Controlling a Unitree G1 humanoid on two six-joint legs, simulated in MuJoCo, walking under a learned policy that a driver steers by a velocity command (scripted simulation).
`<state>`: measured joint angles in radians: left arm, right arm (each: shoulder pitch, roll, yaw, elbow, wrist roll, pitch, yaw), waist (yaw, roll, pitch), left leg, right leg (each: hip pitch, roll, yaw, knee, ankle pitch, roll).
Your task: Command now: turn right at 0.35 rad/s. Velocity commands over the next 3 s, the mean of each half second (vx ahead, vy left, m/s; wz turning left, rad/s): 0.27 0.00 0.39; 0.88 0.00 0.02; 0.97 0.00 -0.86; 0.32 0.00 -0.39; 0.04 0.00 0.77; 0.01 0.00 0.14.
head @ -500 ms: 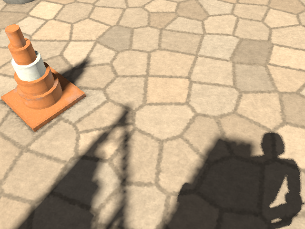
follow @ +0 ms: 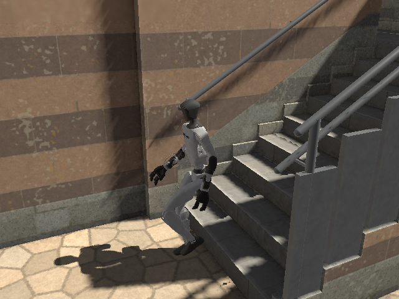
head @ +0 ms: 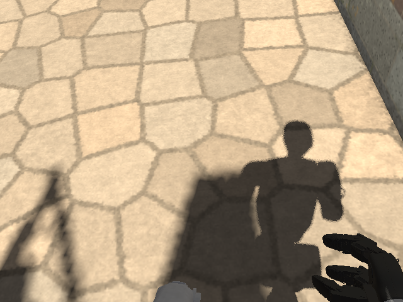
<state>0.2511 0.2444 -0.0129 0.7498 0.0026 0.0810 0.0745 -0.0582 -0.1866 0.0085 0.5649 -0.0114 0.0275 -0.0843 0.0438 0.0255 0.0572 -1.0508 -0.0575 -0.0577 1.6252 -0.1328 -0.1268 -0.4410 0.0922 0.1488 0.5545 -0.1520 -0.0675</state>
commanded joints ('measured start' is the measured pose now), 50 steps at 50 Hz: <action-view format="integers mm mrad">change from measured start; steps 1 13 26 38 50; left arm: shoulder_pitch -33 59 -50 -193 197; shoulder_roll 138 190 80 84 212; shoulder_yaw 23 109 87 42 129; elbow -89 -94 -71 -95 51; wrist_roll -7 -1 61 21 7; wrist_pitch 5 -55 -137 -125 -107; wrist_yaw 49 -20 -87 -130 -106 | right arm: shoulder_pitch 68 -39 609 450 296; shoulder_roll -46 -108 -289 -217 -199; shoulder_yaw -21 -74 -130 -87 -46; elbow -90 -101 109 154 64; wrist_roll -1 70 -25 9 -23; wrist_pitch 8 -12 -52 -130 -163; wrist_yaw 12 68 121 101 98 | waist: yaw -65 103 -235 -23 58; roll -143 -169 143 56 -75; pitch -270 -20 -280 87 -172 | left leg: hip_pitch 118 261 1361 935 299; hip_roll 31 89 219 149 16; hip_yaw -24 0 -267 -25 -76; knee -225 -747 -1169 -1537 -102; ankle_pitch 178 -227 -478 315 -184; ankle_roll -37 66 349 316 187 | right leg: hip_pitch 257 362 -266 -316 587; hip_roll -242 -359 -164 -175 -300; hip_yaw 202 334 -304 -209 670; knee -94 -307 565 302 -312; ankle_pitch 340 -467 -183 127 -521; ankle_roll -89 -180 50 18 -330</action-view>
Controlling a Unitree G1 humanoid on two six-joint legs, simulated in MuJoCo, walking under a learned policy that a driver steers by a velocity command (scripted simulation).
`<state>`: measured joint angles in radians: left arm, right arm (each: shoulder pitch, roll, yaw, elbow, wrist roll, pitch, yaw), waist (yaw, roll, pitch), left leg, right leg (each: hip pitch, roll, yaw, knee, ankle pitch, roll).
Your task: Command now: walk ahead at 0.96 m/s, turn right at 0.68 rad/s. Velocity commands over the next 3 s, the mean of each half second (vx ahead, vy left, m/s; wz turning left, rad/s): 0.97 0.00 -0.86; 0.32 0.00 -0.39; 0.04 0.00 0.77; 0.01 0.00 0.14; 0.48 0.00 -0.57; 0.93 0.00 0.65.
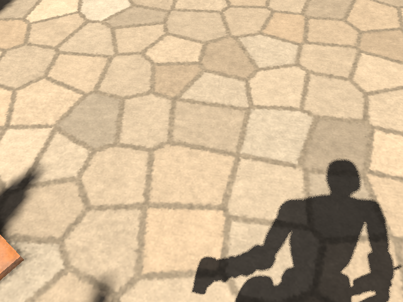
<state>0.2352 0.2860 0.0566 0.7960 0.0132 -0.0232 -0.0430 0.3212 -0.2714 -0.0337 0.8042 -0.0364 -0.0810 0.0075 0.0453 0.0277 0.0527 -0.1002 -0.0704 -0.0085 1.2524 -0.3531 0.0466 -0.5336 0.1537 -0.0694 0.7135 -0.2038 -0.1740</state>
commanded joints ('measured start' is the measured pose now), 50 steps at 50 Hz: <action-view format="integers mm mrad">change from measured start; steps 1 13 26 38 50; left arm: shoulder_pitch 201 255 -19 131 -173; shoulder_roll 140 180 64 183 125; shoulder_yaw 55 62 13 69 23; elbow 13 14 -123 -164 -156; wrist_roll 3 -31 21 -4 16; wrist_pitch -9 -62 11 2 -15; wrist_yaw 17 29 7 -11 70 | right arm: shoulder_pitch -109 -474 50 -129 -31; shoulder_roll -100 -53 -58 -221 -111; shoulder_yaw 6 47 -14 -67 -34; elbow -177 -330 -85 -119 -108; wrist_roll -9 2 -2 103 61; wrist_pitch -58 -1 -24 -30 99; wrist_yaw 5 24 -21 -45 -48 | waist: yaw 24 67 -68 152 -76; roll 21 -63 47 -41 -76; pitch -97 31 -64 -152 -210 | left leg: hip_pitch -606 -376 104 -182 -386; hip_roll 77 90 380 217 196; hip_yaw -115 13 -174 174 -33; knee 150 -646 -916 -364 -127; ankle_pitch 59 503 686 707 -28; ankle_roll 20 -78 66 -25 -157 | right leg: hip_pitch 538 301 -213 585 259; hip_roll -327 -164 -211 -111 -431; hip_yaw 795 487 134 78 137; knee -486 -548 592 -245 -404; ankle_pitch -378 393 -163 436 482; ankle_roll -179 -56 95 -8 -124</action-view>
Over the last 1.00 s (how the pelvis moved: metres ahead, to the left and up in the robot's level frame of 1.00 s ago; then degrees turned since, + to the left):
0.54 0.25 -0.03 15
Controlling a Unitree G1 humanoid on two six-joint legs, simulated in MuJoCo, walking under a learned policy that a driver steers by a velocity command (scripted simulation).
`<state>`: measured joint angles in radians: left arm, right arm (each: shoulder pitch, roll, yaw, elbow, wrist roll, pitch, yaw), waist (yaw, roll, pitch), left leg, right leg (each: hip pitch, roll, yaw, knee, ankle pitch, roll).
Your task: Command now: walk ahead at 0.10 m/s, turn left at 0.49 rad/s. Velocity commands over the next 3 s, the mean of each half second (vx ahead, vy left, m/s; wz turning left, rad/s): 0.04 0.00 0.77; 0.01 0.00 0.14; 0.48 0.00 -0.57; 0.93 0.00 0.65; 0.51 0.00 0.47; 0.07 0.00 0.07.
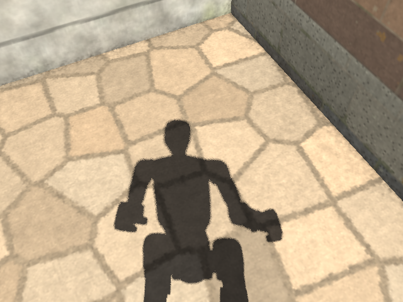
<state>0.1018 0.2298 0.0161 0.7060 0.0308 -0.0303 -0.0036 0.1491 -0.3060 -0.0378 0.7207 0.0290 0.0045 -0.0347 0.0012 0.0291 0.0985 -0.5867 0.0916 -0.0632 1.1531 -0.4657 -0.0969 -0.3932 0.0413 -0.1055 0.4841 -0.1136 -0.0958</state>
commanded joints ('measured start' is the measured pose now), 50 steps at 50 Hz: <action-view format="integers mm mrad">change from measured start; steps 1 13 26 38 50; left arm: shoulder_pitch -47 -115 -143 -79 0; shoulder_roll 175 125 125 148 256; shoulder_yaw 65 83 84 55 125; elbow -64 -89 -48 -27 -86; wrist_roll -3 3 -37 -2 -75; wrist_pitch -1 43 13 -14 56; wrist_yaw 40 46 40 -15 32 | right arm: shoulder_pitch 120 197 63 103 6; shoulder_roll -67 -296 -191 -31 -36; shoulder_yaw -28 -114 -107 -25 -70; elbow -33 -115 -205 -180 -176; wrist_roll -3 -67 -8 -72 -20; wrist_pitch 18 0 25 16 -34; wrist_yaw -3 33 -26 13 17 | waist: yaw -26 -72 -15 -76 -10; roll -89 280 118 -70 -194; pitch -254 -183 -236 -233 -217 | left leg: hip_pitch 102 473 500 348 240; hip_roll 41 277 46 -105 -196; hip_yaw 31 -523 -423 -268 -54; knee -67 -813 -746 -594 -600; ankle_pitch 122 778 543 257 33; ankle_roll -11 449 269 166 62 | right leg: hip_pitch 122 -357 -257 262 304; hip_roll -316 -3 41 -165 -179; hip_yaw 147 112 267 380 700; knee -185 695 344 -117 -64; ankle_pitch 309 -570 -175 313 266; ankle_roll -193 167 175 44 -94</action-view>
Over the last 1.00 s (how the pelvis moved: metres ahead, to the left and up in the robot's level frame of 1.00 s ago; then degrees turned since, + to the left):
0.74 -0.10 0.03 -35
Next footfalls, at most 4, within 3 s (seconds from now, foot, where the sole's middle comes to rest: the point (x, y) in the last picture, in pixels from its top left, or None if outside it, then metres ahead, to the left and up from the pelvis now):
0.22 left None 0.08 0.18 -0.77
0.74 right None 0.21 0.01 -0.77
1.56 right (232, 294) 0.44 -0.05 -0.77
2.04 left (156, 195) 0.79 0.21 -0.77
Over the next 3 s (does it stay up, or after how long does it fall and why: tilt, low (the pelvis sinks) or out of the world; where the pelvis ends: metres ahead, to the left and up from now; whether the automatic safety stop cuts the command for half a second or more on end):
stays up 1.03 0.34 0.01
